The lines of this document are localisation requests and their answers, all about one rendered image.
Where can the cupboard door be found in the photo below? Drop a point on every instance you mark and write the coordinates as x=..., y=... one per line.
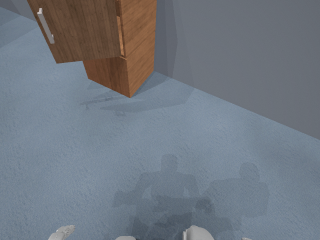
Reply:
x=82, y=29

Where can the handle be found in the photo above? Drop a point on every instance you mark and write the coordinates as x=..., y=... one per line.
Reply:
x=45, y=26

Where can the left robot hand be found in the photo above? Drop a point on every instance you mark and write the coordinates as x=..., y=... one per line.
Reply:
x=62, y=233

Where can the right robot thigh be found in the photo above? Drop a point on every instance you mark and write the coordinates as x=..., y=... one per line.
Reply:
x=196, y=233

